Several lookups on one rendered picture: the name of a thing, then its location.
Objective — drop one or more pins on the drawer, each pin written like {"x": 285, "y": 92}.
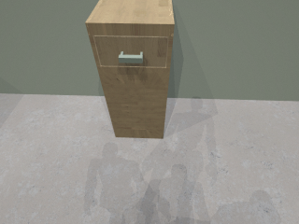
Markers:
{"x": 153, "y": 48}

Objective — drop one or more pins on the handle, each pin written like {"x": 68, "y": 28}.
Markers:
{"x": 128, "y": 58}

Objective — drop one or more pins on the cabinet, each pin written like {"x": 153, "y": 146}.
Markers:
{"x": 136, "y": 96}

